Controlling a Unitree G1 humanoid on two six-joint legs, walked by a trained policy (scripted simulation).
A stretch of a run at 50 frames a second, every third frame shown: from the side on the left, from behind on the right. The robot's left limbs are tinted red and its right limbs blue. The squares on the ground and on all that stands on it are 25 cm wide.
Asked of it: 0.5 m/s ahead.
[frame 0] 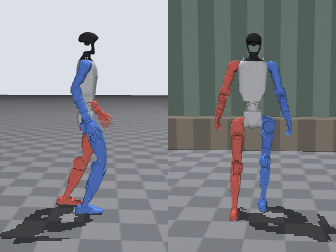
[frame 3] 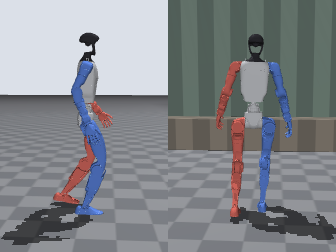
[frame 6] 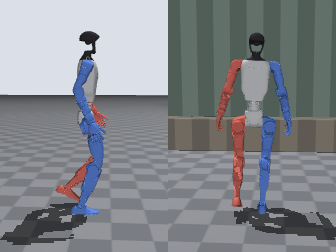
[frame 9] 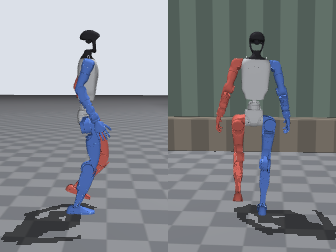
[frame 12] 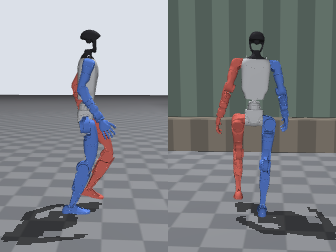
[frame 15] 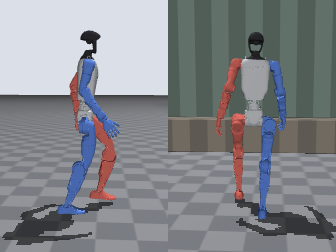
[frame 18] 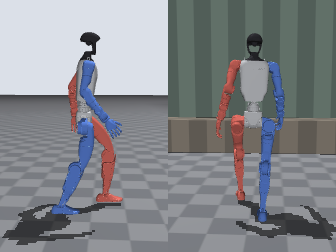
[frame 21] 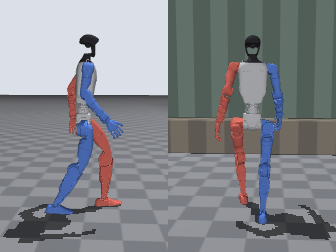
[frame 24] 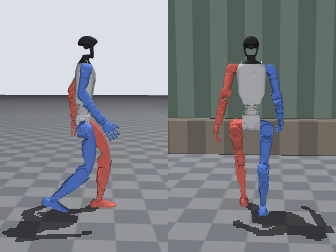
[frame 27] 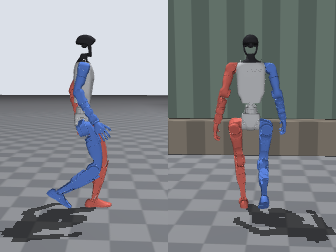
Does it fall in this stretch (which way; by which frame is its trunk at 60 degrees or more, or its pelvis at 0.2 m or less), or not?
no
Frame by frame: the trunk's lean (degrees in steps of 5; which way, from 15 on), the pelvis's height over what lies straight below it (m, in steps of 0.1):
0: 0, 0.8
3: 5, 0.8
6: 5, 0.8
9: 5, 0.8
12: 5, 0.8
15: 5, 0.8
18: 5, 0.8
21: 5, 0.8
24: 5, 0.7
27: 5, 0.8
